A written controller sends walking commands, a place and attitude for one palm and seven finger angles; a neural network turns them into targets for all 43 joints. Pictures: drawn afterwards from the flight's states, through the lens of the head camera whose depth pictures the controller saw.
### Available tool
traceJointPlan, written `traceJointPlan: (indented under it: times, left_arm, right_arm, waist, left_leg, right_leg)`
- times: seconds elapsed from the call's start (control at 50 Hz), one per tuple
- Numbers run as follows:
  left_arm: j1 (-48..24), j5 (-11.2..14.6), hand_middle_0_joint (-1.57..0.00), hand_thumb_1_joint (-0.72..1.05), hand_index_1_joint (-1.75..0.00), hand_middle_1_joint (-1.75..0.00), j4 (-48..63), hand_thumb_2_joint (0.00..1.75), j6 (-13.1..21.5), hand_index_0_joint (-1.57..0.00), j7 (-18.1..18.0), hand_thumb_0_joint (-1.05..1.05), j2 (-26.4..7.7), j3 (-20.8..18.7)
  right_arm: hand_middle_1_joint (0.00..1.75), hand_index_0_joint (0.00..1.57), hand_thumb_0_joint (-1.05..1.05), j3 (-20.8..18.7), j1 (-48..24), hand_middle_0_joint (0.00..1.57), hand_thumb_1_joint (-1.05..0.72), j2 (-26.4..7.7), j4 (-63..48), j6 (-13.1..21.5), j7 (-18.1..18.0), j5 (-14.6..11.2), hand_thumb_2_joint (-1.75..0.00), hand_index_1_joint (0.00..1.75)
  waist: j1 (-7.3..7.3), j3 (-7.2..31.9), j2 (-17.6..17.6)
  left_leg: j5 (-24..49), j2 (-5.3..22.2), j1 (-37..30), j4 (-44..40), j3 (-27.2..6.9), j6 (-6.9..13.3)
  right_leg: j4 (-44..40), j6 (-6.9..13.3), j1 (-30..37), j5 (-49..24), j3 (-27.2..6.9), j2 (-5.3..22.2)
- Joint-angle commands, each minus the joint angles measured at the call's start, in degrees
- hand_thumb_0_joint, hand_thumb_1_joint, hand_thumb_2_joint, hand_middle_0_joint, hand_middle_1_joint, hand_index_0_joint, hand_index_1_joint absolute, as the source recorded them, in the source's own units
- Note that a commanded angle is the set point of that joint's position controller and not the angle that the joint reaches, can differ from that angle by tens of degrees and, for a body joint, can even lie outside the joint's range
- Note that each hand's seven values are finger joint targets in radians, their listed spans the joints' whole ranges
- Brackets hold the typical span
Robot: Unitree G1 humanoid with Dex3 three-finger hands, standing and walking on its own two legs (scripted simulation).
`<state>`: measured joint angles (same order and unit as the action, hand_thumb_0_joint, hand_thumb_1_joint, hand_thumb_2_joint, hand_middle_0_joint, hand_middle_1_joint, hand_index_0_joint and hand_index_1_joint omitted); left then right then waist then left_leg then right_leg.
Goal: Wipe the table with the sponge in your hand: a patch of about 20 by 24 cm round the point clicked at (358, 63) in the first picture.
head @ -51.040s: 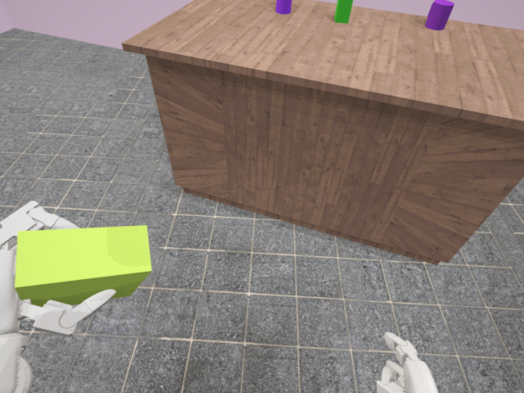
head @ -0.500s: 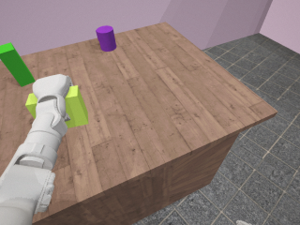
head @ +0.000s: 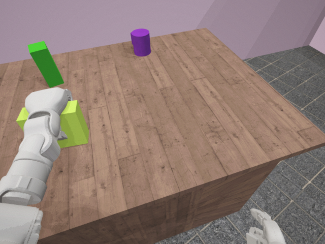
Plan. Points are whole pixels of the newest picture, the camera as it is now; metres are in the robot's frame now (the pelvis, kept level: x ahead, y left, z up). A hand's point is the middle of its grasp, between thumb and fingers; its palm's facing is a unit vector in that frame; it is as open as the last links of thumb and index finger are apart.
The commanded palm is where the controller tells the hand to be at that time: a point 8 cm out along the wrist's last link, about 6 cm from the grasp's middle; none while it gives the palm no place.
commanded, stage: wipe back along the first lane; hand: left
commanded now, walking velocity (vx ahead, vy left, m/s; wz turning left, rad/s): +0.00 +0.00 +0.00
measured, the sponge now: (59, 131) +0.36 +0.32 +0.07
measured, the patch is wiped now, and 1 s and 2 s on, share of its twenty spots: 0.95 0.95 1.00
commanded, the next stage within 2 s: lift the sponge slowly off the table in 1.64 s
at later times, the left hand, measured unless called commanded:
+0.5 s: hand (59, 129) +0.34 +0.30 +0.11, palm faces +0.01 -0.04 -1.00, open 9.6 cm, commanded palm +0.31 +0.28 +0.14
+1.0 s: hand (60, 143) +0.30 +0.27 +0.11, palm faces +0.06 -0.04 -1.00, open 9.6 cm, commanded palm +0.26 +0.26 +0.13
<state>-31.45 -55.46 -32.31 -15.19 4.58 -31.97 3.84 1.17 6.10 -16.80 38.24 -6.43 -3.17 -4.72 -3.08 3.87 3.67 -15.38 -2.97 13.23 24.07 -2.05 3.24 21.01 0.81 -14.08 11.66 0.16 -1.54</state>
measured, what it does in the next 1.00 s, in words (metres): stands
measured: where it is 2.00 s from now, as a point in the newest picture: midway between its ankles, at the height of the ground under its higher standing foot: outside the picture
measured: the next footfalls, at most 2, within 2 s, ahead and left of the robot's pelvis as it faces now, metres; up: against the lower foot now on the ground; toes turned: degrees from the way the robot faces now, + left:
none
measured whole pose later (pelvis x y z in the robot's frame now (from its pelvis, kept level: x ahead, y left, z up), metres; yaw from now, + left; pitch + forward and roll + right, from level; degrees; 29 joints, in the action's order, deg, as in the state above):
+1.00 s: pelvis -0.01 -0.01 +0.00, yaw -1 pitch +2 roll -1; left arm -8.4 -53.0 -6.4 -23.0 -0.6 -28.0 3.6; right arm 1.8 3.4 -16.8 37.6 -6.7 -1.2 -4.8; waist -4.8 4.2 6.2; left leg -16.1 -2.2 10.5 24.9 -0.8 2.4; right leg 23.9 1.6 -12.8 12.9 -1.0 -2.4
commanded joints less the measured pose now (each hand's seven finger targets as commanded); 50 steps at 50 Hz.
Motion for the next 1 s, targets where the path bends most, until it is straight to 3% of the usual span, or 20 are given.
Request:
traceJointPlan:
  times: [0.0, 0.04, 0.08, 0.12, 0.14, 0.22, 0.28, 0.32, 0.36, 0.4, 0.44, 0.5, 0.54, 0.6, 0.64, 0.76, 0.84, 0.92, 0.94, 0.98]
  left_arm:
    - [-19.6, -2.4, -1.20, 0.10, -1.60, -1.60, 9.2, 1.30, 1.7, -1.20, -1.2, 0.00, -14.9, -4.9]
    - [-16.8, -1.6, -1.20, 0.10, -1.60, -1.60, 14.9, 1.30, 2.7, -1.20, -1.4, 0.00, -12.7, -4.4]
    - [-12.7, -1.1, -1.20, 0.10, -1.60, -1.60, 14.5, 1.30, 2.3, -1.20, -2.2, 0.00, -11.0, -4.2]
    - [-10.3, -0.3, -1.20, 0.10, -1.60, -1.60, 15.4, 1.30, 1.6, -1.20, -2.8, 0.00, -9.5, -3.8]
    - [-9.3, 0.5, -1.20, 0.10, -1.60, -1.60, 17.1, 1.30, 1.5, -1.20, -3.0, 0.00, -10.9, -5.7]
    - [-7.9, 0.0, -1.20, 0.10, -1.60, -1.60, 14.7, 1.30, -1.3, -1.20, -4.1, 0.00, -10.5, -5.0]
    - [-8.3, -0.9, -1.20, 0.10, -1.60, -1.60, 14.2, 1.30, -2.9, -1.20, -4.6, 0.00, -11.1, -5.0]
    - [-7.2, -0.7, -1.20, 0.10, -1.60, -1.60, 14.9, 1.30, -3.5, -1.20, -4.1, 0.00, -7.9, -2.3]
    - [-4.6, -0.3, -1.20, 0.10, -1.60, -1.60, 16.6, 1.30, -3.7, -1.20, -3.9, 0.00, -8.3, -3.0]
    - [-2.6, 0.0, -1.20, 0.10, -1.60, -1.60, 15.3, 1.30, -4.0, -1.20, -3.5, 0.00, -6.6, -2.0]
    - [-1.3, 0.6, -1.20, 0.10, -1.60, -1.60, 16.6, 1.30, -3.9, -1.20, -3.2, 0.00, -8.4, -3.9]
    - [0.1, 0.3, -1.20, 0.10, -1.60, -1.60, 14.7, 1.30, -4.8, -1.20, -3.0, 0.00, -5.6, -1.4]
    - [-0.6, 0.9, -1.20, 0.10, -1.60, -1.60, 16.5, 1.30, -4.8, -1.20, -2.8, 0.00, -5.3, -1.1]
    - [2.6, 0.7, -1.20, 0.10, -1.60, -1.60, 15.4, 1.30, -5.2, -1.20, -2.9, 0.00, -3.9, -0.3]
    - [5.1, 1.4, -1.20, 0.10, -1.60, -1.60, 17.3, 1.30, -4.9, -1.20, -2.8, 0.00, -6.0, -2.8]
    - [14.4, 2.8, -1.20, 0.10, -1.60, -1.60, 23.8, 1.30, -5.3, -1.20, -3.0, 0.00, -1.5, -0.6]
    - [16.6, 3.9, -1.20, 0.10, -1.60, -1.60, 27.7, 1.30, -6.9, -1.20, -3.2, 0.00, -3.9, -3.4]
    - [18.2, 4.0, -1.20, 0.10, -1.60, -1.60, 29.3, 1.30, -8.8, -1.20, -3.3, 0.00, -2.0, -1.7]
    - [18.3, 3.9, -1.20, 0.10, -1.60, -1.60, 30.9, 1.30, -8.9, -1.20, -3.3, 0.00, -4.1, -3.8]
    - [20.0, 3.9, -1.20, 0.10, -1.60, -1.60, 30.6, 1.30, -9.9, -1.20, -3.3, 0.00, -1.8, -1.7]
  right_arm:
    - [0.30, 0.20, 0.00, -2.4, -2.3, 0.20, -0.90, -7.3, -6.4, 2.1, -0.4, 0.6, -0.90, 0.30]
    - [0.30, 0.20, 0.00, -2.6, -3.7, 0.20, -0.90, -6.8, -8.1, 2.4, 0.0, 0.7, -0.90, 0.30]
    - [0.30, 0.20, 0.00, -3.0, -3.1, 0.20, -0.90, -6.9, -7.7, 2.3, 0.5, 0.9, -0.90, 0.30]
    - [0.30, 0.20, 0.00, -2.9, -3.8, 0.20, -0.90, -7.0, -7.7, 2.0, 0.8, 1.0, -0.90, 0.30]
    - [0.30, 0.20, 0.00, -2.9, -4.7, 0.20, -0.90, -7.1, -8.3, 2.1, 0.9, 0.9, -0.90, 0.30]
    - [0.30, 0.20, 0.00, -2.5, -5.3, 0.20, -0.90, -7.4, -7.1, 1.6, 0.9, 0.7, -0.90, 0.30]
    - [0.30, 0.20, 0.00, -2.3, -5.8, 0.20, -0.90, -7.3, -6.9, 1.8, 0.7, 0.6, -0.90, 0.30]
    - [0.30, 0.20, 0.00, -2.2, -6.5, 0.20, -0.90, -7.0, -7.2, 1.7, 0.9, 0.4, -0.90, 0.30]
    - [0.30, 0.20, 0.00, -2.2, -7.2, 0.20, -0.90, -6.9, -8.0, 2.0, 0.9, 0.5, -0.90, 0.30]
    - [0.30, 0.20, 0.00, -2.0, -7.2, 0.20, -0.90, -6.9, -7.8, 2.0, 1.1, 0.4, -0.90, 0.30]
    - [0.30, 0.20, 0.00, -1.8, -8.1, 0.20, -0.90, -7.0, -8.5, 2.0, 1.0, 0.4, -0.90, 0.30]
    - [0.30, 0.20, 0.00, -1.8, -7.8, 0.20, -0.90, -6.9, -8.2, 2.0, 1.1, 0.1, -0.90, 0.30]
    - [0.30, 0.20, 0.00, -1.7, -9.0, 0.20, -0.90, -6.8, -8.9, 2.1, 1.0, 0.1, -0.90, 0.30]
    - [0.30, 0.20, 0.00, -1.7, -8.5, 0.20, -0.90, -6.6, -8.8, 2.2, 1.1, 0.0, -0.90, 0.30]
    - [0.30, 0.20, 0.00, -1.7, -9.5, 0.20, -0.90, -6.8, -9.4, 2.3, 1.1, 0.1, -0.90, 0.30]
    - [0.30, 0.20, 0.00, -1.8, -10.8, 0.20, -0.90, -6.3, -10.6, 2.7, 1.9, 0.2, -0.90, 0.30]
    - [0.30, 0.20, 0.00, -1.7, -12.4, 0.20, -0.90, -6.4, -10.6, 2.8, 1.9, 0.2, -0.90, 0.30]
    - [0.30, 0.20, 0.00, -1.5, -13.0, 0.20, -0.90, -6.1, -10.4, 2.9, 1.5, 0.1, -0.90, 0.30]
    - [0.30, 0.20, 0.00, -1.5, -13.7, 0.20, -0.90, -6.2, -10.5, 3.0, 1.5, 0.2, -0.90, 0.30]
    - [0.30, 0.20, 0.00, -1.2, -13.6, 0.20, -0.90, -5.8, -10.6, 3.2, 1.5, 0.0, -0.90, 0.30]
  waist:
    - [1.23, 16.1, 0.9]
    - [0.19, 19.0, 2.9]
    - [0.13, 18.9, 1.0]
    - [-0.08, 17.9, -0.4]
    - [-0.53, 18.1, -1.1]
    - [-0.12, 14.1, -3.9]
    - [-0.20, 13.6, -2.3]
    - [-0.07, 12.7, -1.7]
    - [-0.75, 14.2, -0.8]
    - [-0.34, 12.1, -3.2]
    - [-0.85, 11.7, -3.7]
    - [-0.24, 8.6, -4.9]
    - [-0.26, 7.9, -3.4]
    - [-0.54, 8.0, -3.6]
    - [-1.28, 9.2, -4.0]
    - [-1.85, 10.5, -4.2]
    - [-2.15, 8.6, -5.9]
    - [-2.01, 7.6, -6.6]
    - [-2.19, 7.9, -6.6]
    - [-2.19, 7.4, -6.1]
  left_leg:
    - [31.6, 2.4, -8.3, 0.1, -1.4, -2.1]
    - [37.1, 2.9, -10.1, 0.3, -2.2, -2.6]
    - [37.9, 3.3, -10.6, 1.0, -2.3, -2.9]
    - [36.2, 3.3, -9.5, 0.6, -2.1, -3.1]
    - [35.2, 3.3, -8.7, 0.0, -2.2, -2.9]
    - [26.3, 2.7, -5.4, -1.5, -1.4, -2.4]
    - [23.6, 2.4, -5.0, -2.2, -1.2, -2.0]
    - [22.8, 2.4, -5.3, -2.3, -1.3, -2.1]
    - [23.1, 2.4, -5.7, -2.2, -1.4, -1.8]
    - [21.7, 2.5, -4.8, -2.4, -1.4, -1.8]
    - [19.7, 2.4, -3.7, -2.9, -1.4, -1.2]
    - [16.3, 2.5, -2.7, -3.1, -1.2, -1.2]
    - [14.8, 2.4, -2.6, -3.4, -1.1, -0.8]
    - [15.2, 2.1, -2.6, -2.7, -0.9, -0.9]
    - [15.5, 2.0, -2.1, -2.6, -1.0, -0.8]
    - [19.0, 1.8, -3.0, -1.0, -0.5, -0.7]
    - [18.5, 1.8, -2.1, -1.2, -0.7, -0.7]
    - [17.5, 1.6, -2.3, -1.1, -0.1, -0.6]
    - [17.9, 1.7, -2.4, -1.0, -0.4, -0.6]
    - [18.2, 1.7, -2.5, -1.0, -0.3, -0.7]
  right_leg:
    - [0.9, 4.3, 6.1, -20.6, 0.0, -0.2]
    - [1.1, 4.4, 6.9, -21.4, -0.3, -0.2]
    - [1.3, 4.0, 6.3, -21.3, 0.2, -0.3]
    - [1.1, 3.9, 6.6, -21.0, 0.2, -0.4]
    - [0.9, 4.1, 7.6, -20.7, -0.3, -0.3]
    - [0.3, 3.9, 7.3, -17.2, 0.2, -0.3]
    - [0.1, 4.1, 7.5, -14.7, 0.0, -0.2]
    - [-0.1, 4.1, 6.8, -13.7, 0.2, -0.3]
    - [0.3, 4.3, 8.3, -14.0, -0.1, -0.3]
    - [0.1, 4.1, 7.4, -13.5, 0.0, -0.4]
    - [-0.1, 4.2, 8.3, -12.9, -0.9, -0.3]
    - [-0.4, 3.8, 6.0, -9.8, -0.2, -0.3]
    - [-0.7, 3.9, 5.7, -8.7, -0.9, -0.2]
    - [-0.2, 3.9, 6.1, -9.8, -0.5, -0.3]
    - [0.1, 4.1, 7.8, -11.1, -1.8, -0.2]
    - [1.6, 3.7, 9.3, -16.6, -1.7, -0.1]
    - [1.8, 3.7, 9.7, -17.9, -2.9, -0.1]
    - [1.6, 3.1, 9.2, -17.4, -2.5, 0.0]
    - [1.9, 3.4, 9.5, -17.6, -3.4, -0.2]
    - [2.1, 3.3, 9.2, -17.1, -2.4, -0.1]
